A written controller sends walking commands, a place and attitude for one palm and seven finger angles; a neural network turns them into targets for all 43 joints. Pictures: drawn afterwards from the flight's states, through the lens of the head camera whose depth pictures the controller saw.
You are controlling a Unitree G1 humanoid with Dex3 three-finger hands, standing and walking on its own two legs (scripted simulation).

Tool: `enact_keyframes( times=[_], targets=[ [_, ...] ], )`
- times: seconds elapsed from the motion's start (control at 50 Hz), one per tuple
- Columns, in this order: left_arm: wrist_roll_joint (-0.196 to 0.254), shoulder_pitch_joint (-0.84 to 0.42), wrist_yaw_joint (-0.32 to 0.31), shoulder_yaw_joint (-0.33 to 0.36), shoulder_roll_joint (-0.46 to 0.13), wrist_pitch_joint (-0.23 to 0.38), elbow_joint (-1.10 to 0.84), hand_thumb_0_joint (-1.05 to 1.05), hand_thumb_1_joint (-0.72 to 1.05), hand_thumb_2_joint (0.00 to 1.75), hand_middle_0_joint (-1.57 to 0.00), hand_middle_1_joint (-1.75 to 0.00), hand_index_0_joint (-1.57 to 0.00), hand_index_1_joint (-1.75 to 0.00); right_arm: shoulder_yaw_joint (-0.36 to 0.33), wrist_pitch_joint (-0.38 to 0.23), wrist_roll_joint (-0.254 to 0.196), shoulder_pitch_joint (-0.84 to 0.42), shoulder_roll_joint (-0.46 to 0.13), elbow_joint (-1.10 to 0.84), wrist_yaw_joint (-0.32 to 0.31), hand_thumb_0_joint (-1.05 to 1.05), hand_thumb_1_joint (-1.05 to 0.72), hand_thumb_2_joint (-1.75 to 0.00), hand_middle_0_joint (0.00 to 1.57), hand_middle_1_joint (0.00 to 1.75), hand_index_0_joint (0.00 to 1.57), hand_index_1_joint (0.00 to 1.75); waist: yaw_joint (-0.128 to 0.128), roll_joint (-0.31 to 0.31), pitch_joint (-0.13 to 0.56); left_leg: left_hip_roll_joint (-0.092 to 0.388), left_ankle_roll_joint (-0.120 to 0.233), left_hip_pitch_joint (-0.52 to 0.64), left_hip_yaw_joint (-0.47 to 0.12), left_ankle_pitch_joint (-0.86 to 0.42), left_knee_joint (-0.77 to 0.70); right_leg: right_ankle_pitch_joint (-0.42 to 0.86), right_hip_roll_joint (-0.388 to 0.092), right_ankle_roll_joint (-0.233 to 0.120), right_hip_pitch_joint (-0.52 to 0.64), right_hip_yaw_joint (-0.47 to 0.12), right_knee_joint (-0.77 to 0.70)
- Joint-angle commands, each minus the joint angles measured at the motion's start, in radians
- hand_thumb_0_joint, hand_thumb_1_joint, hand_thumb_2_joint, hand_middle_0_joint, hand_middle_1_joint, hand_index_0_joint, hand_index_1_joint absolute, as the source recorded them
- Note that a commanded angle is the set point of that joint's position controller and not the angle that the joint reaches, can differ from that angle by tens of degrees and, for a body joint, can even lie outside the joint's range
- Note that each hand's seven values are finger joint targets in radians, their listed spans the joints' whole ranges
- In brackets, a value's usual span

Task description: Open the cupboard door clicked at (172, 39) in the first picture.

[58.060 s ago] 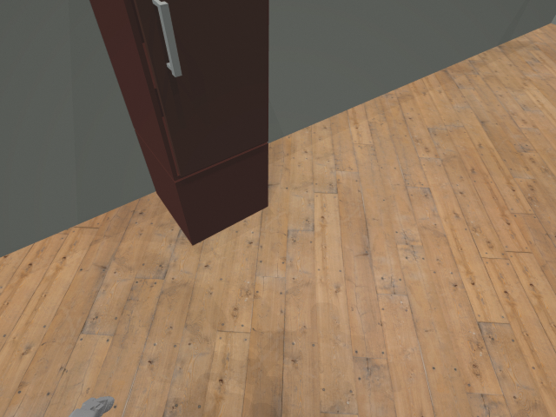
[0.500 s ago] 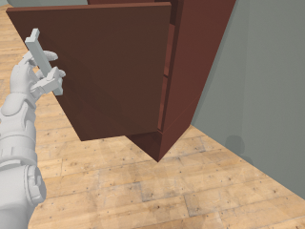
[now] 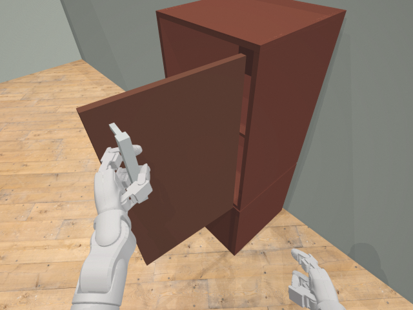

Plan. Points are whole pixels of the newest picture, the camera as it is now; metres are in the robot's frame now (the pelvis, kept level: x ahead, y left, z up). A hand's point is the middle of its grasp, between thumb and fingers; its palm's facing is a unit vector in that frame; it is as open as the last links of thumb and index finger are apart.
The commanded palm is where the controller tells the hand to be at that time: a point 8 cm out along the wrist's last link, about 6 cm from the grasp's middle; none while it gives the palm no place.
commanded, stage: pull the door open along its arc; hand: left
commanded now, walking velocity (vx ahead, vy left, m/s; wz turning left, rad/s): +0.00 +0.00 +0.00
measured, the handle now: (129, 164) +0.36 +0.17 +0.13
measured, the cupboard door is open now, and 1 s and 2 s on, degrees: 84 93 94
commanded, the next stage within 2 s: open thumb and fingers to let go in 0.16 s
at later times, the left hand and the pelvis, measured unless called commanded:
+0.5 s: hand (168, 196) +0.28 +0.08 +0.13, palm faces +0.42 -0.91 +0.00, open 7.2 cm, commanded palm +0.23 +0.13 +0.13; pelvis +0.00 -0.04 +0.01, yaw +3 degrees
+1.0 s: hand (162, 194) +0.28 +0.09 +0.13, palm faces +0.37 -0.93 +0.04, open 14.6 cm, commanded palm +0.24 +0.13 +0.13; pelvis -0.01 +0.00 +0.01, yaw +3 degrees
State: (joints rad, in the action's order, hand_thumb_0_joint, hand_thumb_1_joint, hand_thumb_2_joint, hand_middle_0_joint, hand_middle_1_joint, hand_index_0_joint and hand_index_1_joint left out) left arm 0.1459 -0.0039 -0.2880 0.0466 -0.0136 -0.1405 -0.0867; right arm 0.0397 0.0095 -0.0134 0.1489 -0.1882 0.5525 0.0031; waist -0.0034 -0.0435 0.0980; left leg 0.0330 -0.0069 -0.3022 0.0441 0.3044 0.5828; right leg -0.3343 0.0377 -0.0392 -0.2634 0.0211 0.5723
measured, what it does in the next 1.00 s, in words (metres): stands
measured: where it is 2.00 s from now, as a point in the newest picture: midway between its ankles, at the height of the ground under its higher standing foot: outside the picture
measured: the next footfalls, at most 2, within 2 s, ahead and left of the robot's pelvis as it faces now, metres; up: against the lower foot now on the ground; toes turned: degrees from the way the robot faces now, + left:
none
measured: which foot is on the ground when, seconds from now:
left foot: down 0.00-1.00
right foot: down 0.00-1.00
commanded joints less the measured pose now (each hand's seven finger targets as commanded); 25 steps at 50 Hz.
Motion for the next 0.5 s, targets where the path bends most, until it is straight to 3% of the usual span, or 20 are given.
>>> enact_keyframes(
  times=[0.0, 0.06, 0.08, 0.1, 0.14, 0.16, 0.22, 0.24, 0.32, 0.42, 0.48],
  targets=[
    [-0.095, -0.019, -0.175, 0.093, -0.123, -0.005, -0.361, 0.00, 0.90, 0.90, -0.40, -1.35, -0.40, -1.35, -0.033, -0.001, 0.024, -0.119, -0.090, -0.150, -0.006, 0.00, -0.90, -0.90, 0.20, 0.30, 0.20, 0.30, 0.069, 0.054, 0.125, -0.024, 0.021, 0.108, -0.005, -0.286, -0.057, 0.376, -0.038, 0.021, 0.119, -0.004, -0.112],
    [-0.111, 0.080, -0.196, 0.044, -0.086, -0.025, -0.413, 0.00, 0.90, 0.90, -0.40, -1.35, -0.40, -1.35, -0.029, 0.026, 0.032, -0.138, -0.081, -0.151, -0.007, 0.00, -0.90, -0.90, 0.20, 0.30, 0.20, 0.30, 0.069, 0.100, 0.094, -0.025, 0.024, 0.117, -0.007, -0.288, -0.060, 0.414, -0.046, 0.025, 0.140, -0.028, -0.141],
    [-0.115, 0.139, -0.194, 0.041, -0.082, -0.025, -0.438, 0.00, 0.90, 0.90, -0.40, -1.35, -0.40, -1.35, -0.030, 0.034, 0.033, -0.144, -0.076, -0.154, -0.007, 0.00, -0.90, -0.90, 0.20, 0.30, 0.20, 0.30, 0.080, 0.094, 0.104, -0.026, 0.023, 0.120, -0.004, -0.300, -0.061, 0.445, -0.046, 0.025, 0.160, -0.033, -0.138],
    [-0.119, 0.150, -0.189, -0.003, -0.053, -0.023, -0.462, 0.00, 0.90, 0.90, -0.40, -1.35, -0.40, -1.35, -0.028, 0.041, 0.033, -0.154, -0.074, -0.157, -0.004, 0.00, -0.90, -0.90, 0.20, 0.30, 0.20, 0.30, 0.071, 0.080, 0.084, -0.028, 0.024, 0.120, -0.005, -0.304, -0.059, 0.463, -0.048, 0.024, 0.151, -0.039, -0.138],
    [-0.128, 0.077, -0.195, -0.060, -0.019, -0.018, -0.464, 0.00, 0.90, 0.90, -0.40, -1.35, -0.40, -1.35, -0.026, 0.043, 0.037, -0.166, -0.073, -0.152, -0.006, 0.00, -0.90, -0.90, 0.20, 0.30, 0.20, 0.30, 0.048, 0.091, 0.041, -0.028, 0.027, 0.125, -0.017, -0.281, -0.056, 0.438, -0.052, 0.030, 0.122, -0.045, -0.152],
    [-0.137, 0.047, -0.205, -0.051, -0.033, -0.013, -0.456, 0.00, 0.90, 0.90, -0.40, -1.35, -0.40, -1.35, -0.027, 0.044, 0.038, -0.170, -0.070, -0.144, -0.009, 0.00, -0.90, -0.90, 0.20, 0.30, 0.20, 0.30, 0.044, 0.095, 0.041, -0.030, 0.027, 0.129, -0.020, -0.268, -0.052, 0.425, -0.056, 0.032, 0.119, -0.056, -0.160],
    [-0.175, -0.051, -0.233, -0.143, 0.034, -0.006, -0.427, 0.00, 0.90, 0.90, -0.40, -1.35, -0.40, -1.35, -0.028, 0.034, 0.046, -0.183, -0.065, -0.127, -0.011, 0.00, -0.90, -0.90, 0.20, 0.30, 0.20, 0.30, 0.024, 0.107, 0.011, -0.037, 0.031, 0.141, -0.033, -0.236, -0.036, 0.358, -0.069, 0.037, 0.078, -0.070, -0.187],
    [-0.182, -0.148, -0.247, -0.202, 0.086, -0.005, -0.406, 0.00, 0.90, 0.90, -0.40, -1.35, -0.40, -1.35, -0.026, 0.024, 0.051, -0.196, -0.068, -0.120, -0.010, 0.00, -0.90, -0.90, 0.20, 0.30, 0.20, 0.30, 0.005, 0.097, -0.003, -0.039, 0.034, 0.148, -0.041, -0.220, -0.028, 0.326, -0.077, 0.039, 0.048, -0.070, -0.193],
    [-0.182, -0.125, -0.243, -0.139, 0.022, 0.018, -0.346, 0.00, 0.62, 0.78, -0.38, -1.32, -0.38, -1.32, -0.035, 0.023, 0.051, -0.185, -0.062, -0.091, -0.027, 0.00, -0.90, -0.90, 0.20, 0.30, 0.20, 0.30, 0.039, 0.145, 0.065, -0.049, 0.031, 0.154, -0.045, -0.207, -0.041, 0.320, -0.096, 0.047, 0.111, -0.105, -0.221],
    [-0.136, -0.151, -0.174, -0.149, 0.041, 0.050, -0.291, 0.00, 0.27, 0.63, -0.35, -1.28, -0.35, -1.28, -0.032, 0.018, 0.041, -0.174, -0.060, -0.073, -0.046, 0.00, -0.90, -0.90, 0.20, 0.30, 0.20, 0.30, 0.035, 0.160, 0.066, -0.043, 0.032, 0.172, -0.049, -0.224, -0.069, 0.386, -0.099, 0.052, 0.137, -0.089, -0.218],
    [-0.115, -0.180, -0.151, -0.148, 0.043, 0.059, -0.293, 0.00, 0.06, 0.54, -0.34, -1.26, -0.34, -1.26, -0.032, 0.008, 0.039, -0.179, -0.066, -0.077, -0.052, 0.00, -0.90, -0.90, 0.20, 0.30, 0.20, 0.30, 0.033, 0.124, 0.060, -0.042, 0.033, 0.187, -0.046, -0.224, -0.077, 0.393, -0.096, 0.053, 0.129, -0.077, -0.214]
  ],
)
